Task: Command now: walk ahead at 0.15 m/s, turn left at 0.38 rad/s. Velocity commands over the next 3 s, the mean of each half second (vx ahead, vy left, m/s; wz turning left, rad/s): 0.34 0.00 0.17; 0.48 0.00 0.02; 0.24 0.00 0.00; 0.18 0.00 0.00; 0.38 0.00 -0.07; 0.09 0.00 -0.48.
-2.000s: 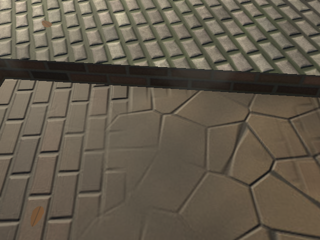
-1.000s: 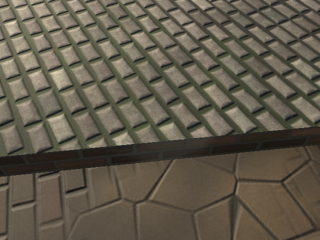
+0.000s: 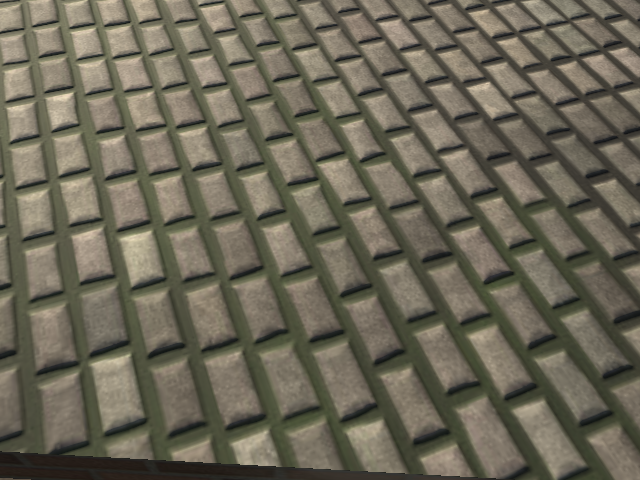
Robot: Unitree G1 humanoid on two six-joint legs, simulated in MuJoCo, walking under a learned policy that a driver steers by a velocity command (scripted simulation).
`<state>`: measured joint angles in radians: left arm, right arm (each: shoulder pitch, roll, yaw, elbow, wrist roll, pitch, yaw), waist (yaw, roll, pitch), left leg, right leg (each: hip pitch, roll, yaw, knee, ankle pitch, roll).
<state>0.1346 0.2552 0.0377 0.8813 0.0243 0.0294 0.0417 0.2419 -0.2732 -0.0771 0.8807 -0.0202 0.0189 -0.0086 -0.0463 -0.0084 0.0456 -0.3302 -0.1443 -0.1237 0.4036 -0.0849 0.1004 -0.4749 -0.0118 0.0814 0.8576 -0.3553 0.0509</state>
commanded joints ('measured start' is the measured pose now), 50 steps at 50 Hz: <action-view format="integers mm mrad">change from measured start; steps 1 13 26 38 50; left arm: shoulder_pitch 20 162 273 120 -171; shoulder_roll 74 106 109 -88 -164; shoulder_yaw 11 17 24 -5 -113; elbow -62 -2 77 -33 -357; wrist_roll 0 -8 -22 8 -9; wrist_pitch -23 -115 -119 -48 -25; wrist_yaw -2 -17 -26 -53 -48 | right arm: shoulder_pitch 28 -32 28 243 306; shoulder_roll -140 -85 -20 -17 -36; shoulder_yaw -32 -3 34 35 81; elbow -41 -33 0 145 198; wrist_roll -7 -32 -9 -11 50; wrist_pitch -1 -61 -80 -108 -102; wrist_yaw -3 41 -5 11 -40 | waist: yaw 3 38 -33 36 80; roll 145 -99 -95 134 26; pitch -113 22 -136 28 -57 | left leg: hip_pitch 121 -338 248 135 130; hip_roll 268 83 82 376 339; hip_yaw -341 10 221 -123 181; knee -177 526 9 -235 -406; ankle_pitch -360 -161 -47 -283 674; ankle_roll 126 -89 -14 191 103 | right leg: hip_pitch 37 472 408 -553 -280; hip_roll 22 -186 -146 -39 -41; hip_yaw -35 186 -1 -157 -291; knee -76 -739 -298 1043 577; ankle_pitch -57 95 962 14 -81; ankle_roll -11 -202 -190 -92 -213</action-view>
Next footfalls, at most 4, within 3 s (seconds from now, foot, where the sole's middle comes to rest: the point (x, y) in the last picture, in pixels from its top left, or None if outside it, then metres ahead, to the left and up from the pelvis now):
0.12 right None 0.05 -0.13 -0.78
0.54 left None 0.22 0.08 -0.78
1.06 right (369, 389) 0.58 -0.11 -0.62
1.60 left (287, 329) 0.71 0.05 -0.62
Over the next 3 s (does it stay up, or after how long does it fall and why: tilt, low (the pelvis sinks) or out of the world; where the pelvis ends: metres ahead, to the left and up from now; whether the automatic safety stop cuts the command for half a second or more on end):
stays up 0.91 -0.03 0.15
